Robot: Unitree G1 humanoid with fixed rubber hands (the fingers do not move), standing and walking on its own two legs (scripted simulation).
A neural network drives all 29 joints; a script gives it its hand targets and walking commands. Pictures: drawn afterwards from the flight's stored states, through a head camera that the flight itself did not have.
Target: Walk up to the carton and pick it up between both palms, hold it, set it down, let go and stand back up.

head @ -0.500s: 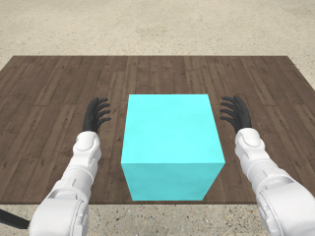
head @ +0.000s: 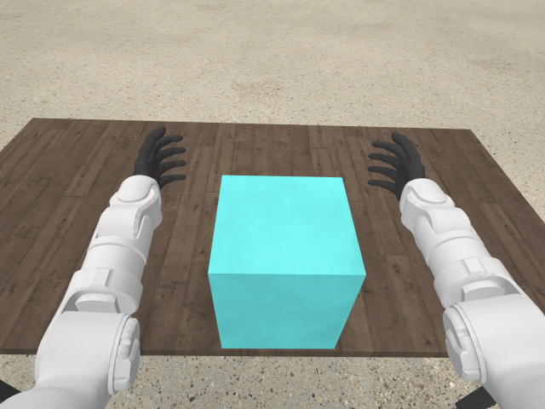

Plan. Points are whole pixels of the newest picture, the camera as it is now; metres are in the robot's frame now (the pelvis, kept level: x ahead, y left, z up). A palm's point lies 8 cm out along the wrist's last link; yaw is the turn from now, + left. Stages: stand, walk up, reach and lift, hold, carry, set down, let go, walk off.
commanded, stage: set down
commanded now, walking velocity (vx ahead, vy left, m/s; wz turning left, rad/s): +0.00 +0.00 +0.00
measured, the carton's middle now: (280, 265) +0.38 +0.03 -0.02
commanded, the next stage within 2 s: none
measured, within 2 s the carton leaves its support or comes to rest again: neither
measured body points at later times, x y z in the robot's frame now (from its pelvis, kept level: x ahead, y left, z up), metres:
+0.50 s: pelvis +0.02 +0.00 +0.00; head +0.02 +0.02 +0.45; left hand +0.36 +0.25 +0.09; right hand +0.39 -0.18 +0.10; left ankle +0.05 +0.12 -0.74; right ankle +0.01 -0.11 -0.74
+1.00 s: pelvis +0.03 -0.01 +0.01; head +0.03 +0.01 +0.46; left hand +0.28 +0.23 +0.03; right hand +0.31 -0.17 +0.03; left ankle +0.05 +0.12 -0.74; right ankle +0.01 -0.11 -0.74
